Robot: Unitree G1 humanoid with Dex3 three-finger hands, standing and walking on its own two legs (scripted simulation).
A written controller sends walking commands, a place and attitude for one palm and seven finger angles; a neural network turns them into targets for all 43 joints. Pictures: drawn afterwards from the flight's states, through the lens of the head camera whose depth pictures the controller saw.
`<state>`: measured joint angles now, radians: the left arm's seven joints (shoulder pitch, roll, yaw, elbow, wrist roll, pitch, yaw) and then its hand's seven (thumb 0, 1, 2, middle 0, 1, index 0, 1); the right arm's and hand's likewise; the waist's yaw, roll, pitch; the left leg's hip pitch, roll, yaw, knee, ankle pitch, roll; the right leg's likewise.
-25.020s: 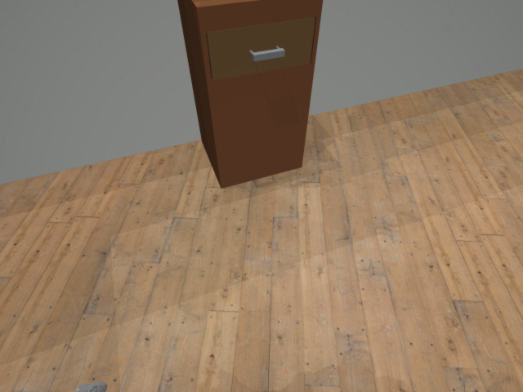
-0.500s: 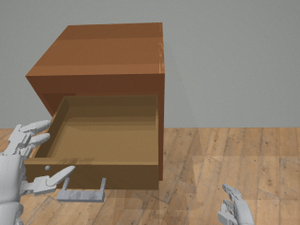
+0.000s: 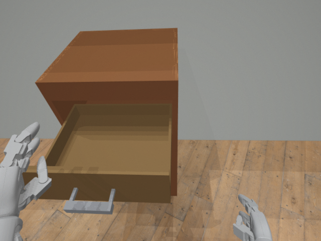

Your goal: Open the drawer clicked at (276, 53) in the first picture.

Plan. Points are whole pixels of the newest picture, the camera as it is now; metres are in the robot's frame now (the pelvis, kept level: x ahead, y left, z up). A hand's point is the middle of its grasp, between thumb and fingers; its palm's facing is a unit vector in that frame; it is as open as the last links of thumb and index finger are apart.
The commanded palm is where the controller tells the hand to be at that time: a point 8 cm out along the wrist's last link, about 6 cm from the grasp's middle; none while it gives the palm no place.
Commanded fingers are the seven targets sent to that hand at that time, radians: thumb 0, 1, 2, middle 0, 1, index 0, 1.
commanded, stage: step back with the hand held close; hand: left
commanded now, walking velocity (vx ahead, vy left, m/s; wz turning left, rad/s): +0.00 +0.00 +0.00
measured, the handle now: (91, 199) +0.23 +0.24 -0.06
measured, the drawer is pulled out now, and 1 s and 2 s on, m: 0.29 0.29 0.29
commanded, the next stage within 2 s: stop stepping back and stand still in 1.38 s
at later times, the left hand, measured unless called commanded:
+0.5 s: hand (31, 196) +0.15 +0.26 +0.14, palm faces +0.29 -0.81 -0.52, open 7.4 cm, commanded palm +0.09 +0.30 +0.17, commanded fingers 0.00 0.90 0.90 -0.20 -0.30 -0.20 -0.30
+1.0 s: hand out of the picture +0.10 +0.29 +0.16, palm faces +0.36 -0.80 -0.47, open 7.4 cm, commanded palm +0.03 +0.32 +0.17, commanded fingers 0.00 0.90 0.90 -0.20 -0.30 -0.20 -0.30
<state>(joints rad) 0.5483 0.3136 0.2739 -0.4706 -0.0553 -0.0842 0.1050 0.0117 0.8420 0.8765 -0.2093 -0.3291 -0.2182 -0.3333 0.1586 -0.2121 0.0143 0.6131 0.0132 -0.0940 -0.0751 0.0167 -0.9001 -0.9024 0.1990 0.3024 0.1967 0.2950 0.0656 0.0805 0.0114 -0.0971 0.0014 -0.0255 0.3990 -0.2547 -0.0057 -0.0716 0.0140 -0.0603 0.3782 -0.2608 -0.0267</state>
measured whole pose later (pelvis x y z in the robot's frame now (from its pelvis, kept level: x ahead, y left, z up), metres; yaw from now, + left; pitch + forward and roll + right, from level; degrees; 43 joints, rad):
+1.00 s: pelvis -0.09 +0.04 -0.01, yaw +1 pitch +3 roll -3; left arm 0.63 0.42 0.41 -0.68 -0.03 -0.20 0.16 0.02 0.88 0.90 -0.21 -0.30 -0.22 -0.30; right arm 0.20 -0.17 0.00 0.58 0.00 -0.10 -0.07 0.02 -0.90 -0.90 0.20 0.30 0.20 0.30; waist 0.00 -0.02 0.03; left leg -0.43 -0.02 -0.03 0.53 -0.15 0.05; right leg -0.40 0.02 -0.02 0.81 -0.43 0.01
